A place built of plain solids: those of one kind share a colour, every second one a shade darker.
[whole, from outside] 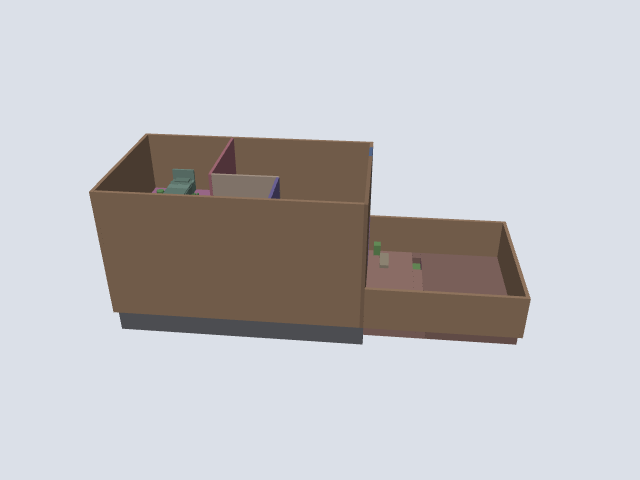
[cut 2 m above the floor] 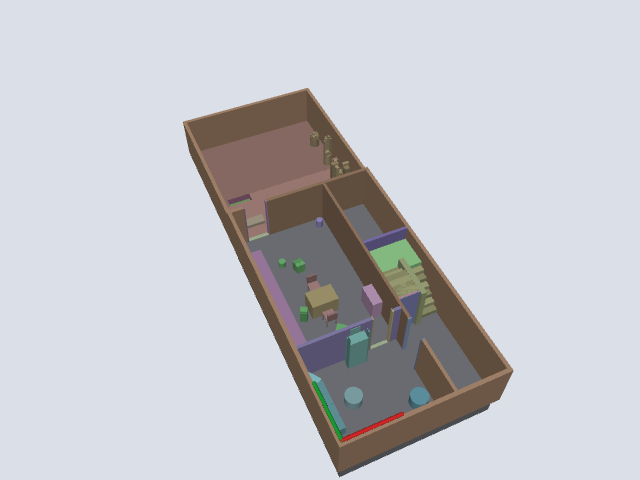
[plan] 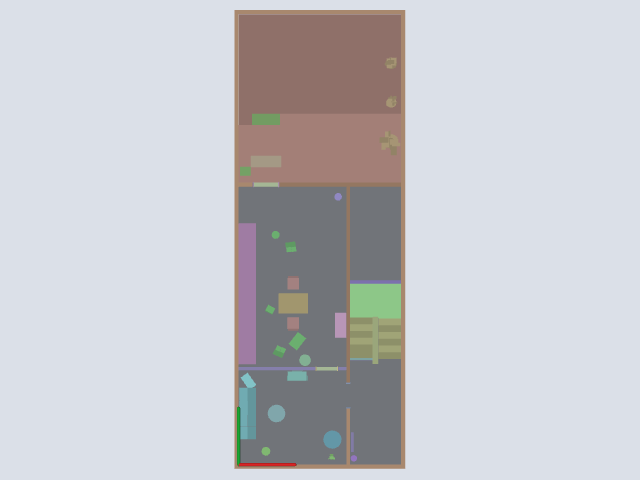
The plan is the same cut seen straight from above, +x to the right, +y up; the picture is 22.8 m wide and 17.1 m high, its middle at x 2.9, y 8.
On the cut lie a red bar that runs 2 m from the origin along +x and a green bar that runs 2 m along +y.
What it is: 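A terraced town house, two up and two down, 5.8 m between the party walls, 9.9 m deep; a hall 1.82 m wide; a stair of 14 risers of 200 mm on goings of 240 mm, 0.81 m wide, between walls, up a first flight to a half landing at the back, then back toward the front up a second flight beside it, a wall between them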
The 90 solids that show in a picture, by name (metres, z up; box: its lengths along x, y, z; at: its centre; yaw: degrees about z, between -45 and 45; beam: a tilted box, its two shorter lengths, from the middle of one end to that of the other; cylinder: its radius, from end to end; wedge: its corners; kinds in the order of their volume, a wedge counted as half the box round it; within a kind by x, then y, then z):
{
 "wall_1": {"box": [0.15, 10.2, 5.44], "at": [-0.07, 4.95, 2.67]},
 "wall_2": {"box": [0.15, 6.3, 1.85], "at": [-0.07, 13.05, 0.88]},
 "wall_3": {"box": [0.65, 0.15, 5.44], "at": [0.17, 9.97, 2.67]},
 "wall_4": {"box": [6.09, 0.15, 5.44], "at": [2.89, -0.07, 2.67]},
 "wall_5": {"box": [6.09, 0.15, 1.85], "at": [2.89, 16.12, 0.88]},
 "wall_6": {"box": [4.49, 0.15, 5.44], "at": [3.69, 9.97, 2.67]},
 "wall_7": {"box": [0.12, 2.0, 2.74], "at": [3.91, 1.0, 1.32]},
 "wall_8": {"box": [0.12, 6.98, 2.74], "at": [3.91, 6.41, 1.32]},
 "wall_9": {"box": [0.15, 10.2, 5.44], "at": [5.86, 4.95, 2.67]},
 "wall_10": {"box": [0.15, 6.3, 1.85], "at": [5.86, 13.05, 0.88]},
 "ground_1": {"box": [0.47, 0.4, 0.5], "at": [0.24, 12.3, -0.25]},
 "ground_2": {"box": [5.79, 2.06, 0.5], "at": [2.89, 11.07, -0.25]},
 "ground_3": {"box": [5.79, 3.55, 0.5], "at": [2.89, 14.27, -0.25]},
 "ground_4": {"box": [4.31, 0.4, 0.5], "at": [3.63, 12.3, -0.25]},
 "tread_1": {"box": [0.81, 0.32, 2.64], "at": [4.37, 3.88, 1.27]},
 "tread_2": {"box": [0.81, 0.56, 2.44], "at": [4.37, 4.0, 1.17]},
 "tread_3": {"box": [0.81, 0.74, 2.24], "at": [4.37, 4.15, 1.07]},
 "tread_4": {"box": [0.81, 0.74, 2.05], "at": [4.37, 4.39, 0.97]},
 "tread_5": {"box": [0.81, 0.74, 1.85], "at": [4.37, 4.63, 0.87]},
 "tread_6": {"box": [0.81, 0.74, 1.65], "at": [4.37, 4.87, 0.77]},
 "tread_7": {"box": [0.81, 0.74, 0.25], "at": [5.38, 4.13, 0.07]},
 "tread_8": {"box": [0.81, 0.74, 0.45], "at": [5.38, 4.37, 0.17]},
 "tread_9": {"box": [0.81, 0.74, 0.65], "at": [5.38, 4.61, 0.27]},
 "tread_10": {"box": [0.81, 0.74, 0.85], "at": [5.38, 4.85, 0.37]},
 "tread_11": {"box": [0.81, 0.74, 1.05], "at": [5.38, 5.09, 0.47]},
 "tread_12": {"box": [0.81, 0.74, 1.25], "at": [5.38, 5.33, 0.57]},
 "half_landing_1": {"box": [1.82, 1.24, 1.45], "at": [4.88, 5.82, 0.67]},
 "upper_floor_1": {"box": [4.79, 3.81, 0.1], "at": [2.39, 1.9, 2.74]},
 "bedstead_upper_1": {"box": [0.1, 1.0, 1.05], "at": [0.05, 1.44, 3.27]},
 "bedstead_upper_2": {"box": [0.38, 0.65, 0.66], "at": [0.29, 1.44, 3.07]},
 "bedstead_upper_3": {"box": [0.47, 1.0, 0.56], "at": [0.34, 1.44, 3.02]},
 "bedstead_upper_4": {"box": [0.5, 0.95, 0.61], "at": [0.85, 1.44, 3.05]},
 "bedstead_upper_5": {"box": [1.02, 0.95, 0.61], "at": [1.61, 1.44, 3.05]},
 "stair_spine_1": {"box": [0.21, 1.69, 3.84], "at": [4.88, 4.43, 1.87]},
 "upper_back_wall_1": {"box": [3.97, 0.12, 2.7], "at": [1.98, 3.84, 4.04]},
 "landing_end_wall_1": {"box": [1.82, 0.12, 5.44], "at": [4.88, 6.5, 2.67]},
 "kitchen_wall_1": {"box": [2.74, 0.12, 2.74], "at": [1.37, 3.42, 1.32]},
 "kitchen_wall_2": {"box": [0.3, 0.12, 2.74], "at": [3.7, 3.42, 1.32]},
 "upper_partition_1": {"box": [0.12, 2.66, 2.7], "at": [3.91, 5.23, 4.04]},
 "kitchen_table_1": {"box": [1.06, 0.73, 0.79], "at": [1.95, 5.74, 0.35]},
 "slotfit_sofa_1": {"box": [0.3, 0.45, 0.5], "at": [0.17, 1.13, 0.2]},
 "slotfit_sofa_2": {"box": [0.3, 0.47, 0.5], "at": [0.17, 1.59, 0.2]},
 "slotfit_sofa_3": {"box": [0.3, 0.45, 0.5], "at": [0.17, 2.05, 0.2]},
 "slotfit_sofa_4": {"box": [0.3, 0.47, 0.5], "at": [0.17, 2.51, 0.2]},
 "slotfit_sofa_5": {"box": [0.3, 0.45, 0.5], "at": [0.47, 1.13, 0.2]},
 "slotfit_sofa_6": {"box": [0.3, 0.47, 0.5], "at": [0.47, 1.59, 0.2]},
 "slotfit_sofa_7": {"box": [0.3, 0.45, 0.5], "at": [0.47, 2.05, 0.2]},
 "slotfit_sofa_8": {"box": [0.3, 0.47, 0.5], "at": [0.47, 2.51, 0.2]},
 "back_wall_over_door_1": {"box": [0.97, 0.15, 2.74], "at": [0.97, 9.97, 4.02]},
 "slotfit_storage_1": {"box": [0.025, 0.18, 1.99], "at": [1.74, 3.08, 0.94]},
 "slotfit_storage_2": {"box": [0.68, 0.34, 1.64], "at": [2.09, 3.15, 0.77]},
 "slotfit_storage_3": {"box": [0.04, 0.18, 1.99], "at": [2.44, 3.08, 0.94]},
 "yard_feature_bottom_1": {"box": [1.0, 0.4, 0.9], "at": [0.97, 12.3, -0.75]},
 "slotfit_kitchen_wall_table_1": {"box": [0.4, 0.89, 0.9], "at": [3.64, 4.97, 0.4]},
 "own_plant_yard_1": {"box": [0.15, 0.2, 1.26], "at": [5.17, 11.31, 0.58]},
 "own_plant_yard_2": {"box": [0.33, 0.2, 1.26], "at": [5.18, 11.56, 0.58]},
 "own_plant_yard_3": {"cylinder": 0.18, "from": [5.44, 12.9, -0.05], "to": [5.44, 12.9, 0.55]},
 "own_plant_yard_4": {"cylinder": 0.2, "from": [5.44, 14.29, -0.05], "to": [5.44, 14.29, 0.4]},
 "own_plant_yard_5": {"box": [0.23, 0.2, 1.26], "at": [5.53, 11.11, 0.58]},
 "clutter_kitchen_1": {"box": [0.28, 0.25, 0.59], "at": [1.12, 5.52, 0.24], "yaw": -27.7},
 "clutter_kitchen_2": {"box": [0.28, 0.23, 0.69], "at": [1.13, 5.53, 0.3], "yaw": -27.7},
 "clutter_kitchen_3": {"cylinder": 0.14, "from": [1.32, 8.18, -0.05], "to": [1.32, 8.18, 0.28]},
 "clutter_kitchen_4": {"box": [0.17, 0.17, 0.49], "at": [1.79, 7.66, 0.2], "yaw": 7.6},
 "clutter_kitchen_5": {"box": [0.17, 0.17, 0.49], "at": [1.96, 7.67, 0.2], "yaw": 7.6},
 "clutter_kitchen_6": {"box": [0.38, 0.55, 0.27], "at": [2.1, 4.4, 0.09], "yaw": -38.1},
 "tread_head_1": {"box": [0.81, 0.08, 2.77], "at": [4.37, 3.76, 1.34]},
 "slotfit_chair_1": {"cylinder": 0.32, "from": [3.34, 0.89, -0.05], "to": [3.34, 0.89, 0.47]},
 "slotfit_low_table_1": {"cylinder": 0.31, "from": [1.35, 1.82, -0.05], "to": [1.35, 1.82, 0.43]},
 "kitchen_run_worktop_1": {"box": [0.62, 5.02, 0.04], "at": [0.31, 6.09, 0.88]},
 "yard_step_1": {"box": [1.09, 0.41, 0.2], "at": [0.97, 10.8, 0.05]},
 "box_cardboard_1": {"box": [0.31, 0.54, 0.44], "at": [0.35, 2.97, 0.17], "yaw": 35.3},
 "own_bin_1": {"box": [0.39, 0.32, 0.57], "at": [0.24, 10.45, 0.23]},
 "own_basket_passage_1": {"cylinder": 0.21, "from": [2.37, 3.72, -0.05], "to": [2.37, 3.72, 0.36]},
 "under_head_face_1": {"box": [0.81, 0.02, 2.74], "at": [4.37, 3.71, 1.32]},
 "radiator_1": {"box": [0.1, 0.7, 0.6], "at": [4.05, 0.8, 0.42]},
 "side_chair_1": {"box": [0.38, 0.08, 0.38], "at": [1.95, 4.8, 0.65]},
 "side_chair_2": {"box": [0.42, 0.42, 0.04], "at": [1.95, 5.04, 0.43]},
 "side_chair_3": {"box": [0.42, 0.42, 0.04], "at": [1.95, 6.44, 0.43]},
 "side_chair_4": {"box": [0.38, 0.08, 0.38], "at": [1.95, 6.68, 0.65]},
 "clutter_front_1": {"cylinder": 0.16, "from": [0.97, 0.47, -0.05], "to": [0.97, 0.47, 0.41]},
 "doorframe_back_1": {"box": [0.043, 0.19, 2.15], "at": [0.52, 9.97, 1.02]},
 "doorframe_back_2": {"box": [0.043, 0.19, 2.15], "at": [1.43, 9.97, 1.02]},
 "doorframe_front_room_1": {"box": [0.16, 0.045, 2.15], "at": [3.91, 2.02, 1.02]},
 "doorframe_front_room_2": {"box": [0.16, 0.045, 2.15], "at": [3.91, 2.9, 1.02]},
 "doorframe_kitchen_1": {"box": [0.042, 0.16, 2.15], "at": [2.76, 3.42, 1.02]},
 "doorframe_kitchen_2": {"box": [0.042, 0.16, 2.15], "at": [3.53, 3.42, 1.02]},
 "own_bin_waste_kitchen_1": {"cylinder": 0.13, "from": [3.55, 9.54, -0.05], "to": [3.55, 9.54, 0.36]},
 "threshold_1": {"box": [0.95, 0.16, 0.08], "at": [0.97, 9.97, -0.01]},
 "threshold_2": {"box": [0.81, 0.13, 0.07], "at": [3.14, 3.42, -0.01]},
 "yard_feature_wall_1": {"box": [1.1, 0.05, 0.3], "at": [0.97, 12.52, -0.15]}
}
